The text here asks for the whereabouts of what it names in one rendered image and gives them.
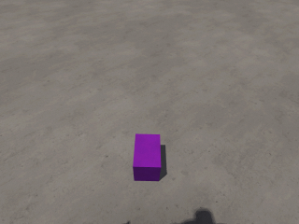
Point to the carton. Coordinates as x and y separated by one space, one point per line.
147 157

